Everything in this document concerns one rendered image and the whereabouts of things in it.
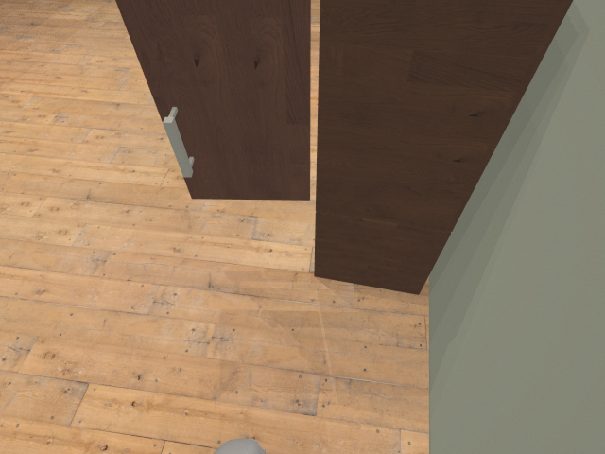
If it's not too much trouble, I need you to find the handle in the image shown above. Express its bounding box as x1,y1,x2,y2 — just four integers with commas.
163,107,195,178

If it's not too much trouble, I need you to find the cupboard door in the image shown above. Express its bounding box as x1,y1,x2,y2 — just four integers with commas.
115,0,311,201

